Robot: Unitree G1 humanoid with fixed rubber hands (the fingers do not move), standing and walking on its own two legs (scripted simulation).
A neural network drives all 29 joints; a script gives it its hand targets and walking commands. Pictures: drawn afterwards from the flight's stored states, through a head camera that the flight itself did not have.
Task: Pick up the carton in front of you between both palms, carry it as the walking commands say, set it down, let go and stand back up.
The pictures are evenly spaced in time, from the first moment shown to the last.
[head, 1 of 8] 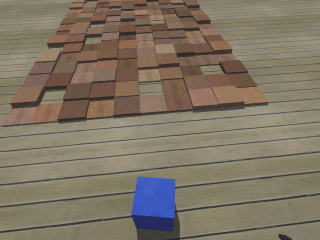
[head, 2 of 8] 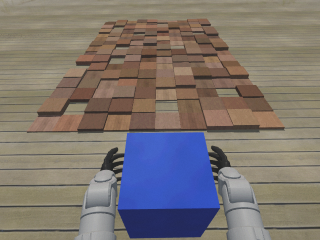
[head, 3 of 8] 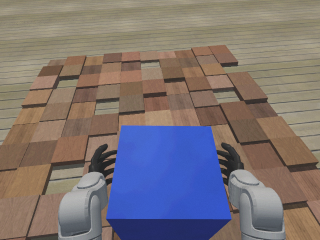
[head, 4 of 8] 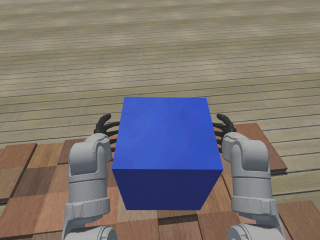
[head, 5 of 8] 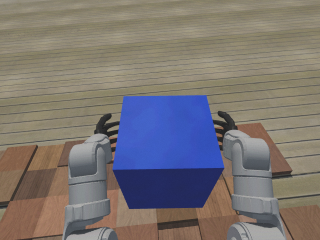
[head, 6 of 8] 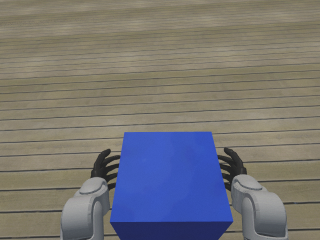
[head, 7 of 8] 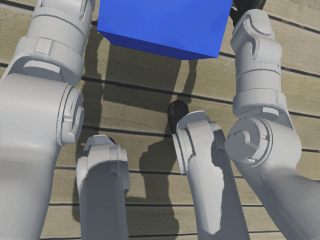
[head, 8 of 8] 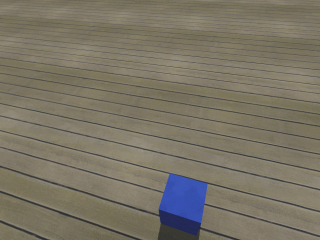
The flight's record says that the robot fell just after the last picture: no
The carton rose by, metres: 0.79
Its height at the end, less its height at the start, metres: +0.00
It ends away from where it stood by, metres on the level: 6.85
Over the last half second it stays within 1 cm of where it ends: yes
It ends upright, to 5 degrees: yes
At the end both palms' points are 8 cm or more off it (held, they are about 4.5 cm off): yes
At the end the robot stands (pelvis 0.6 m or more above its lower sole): yes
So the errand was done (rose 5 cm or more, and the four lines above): yes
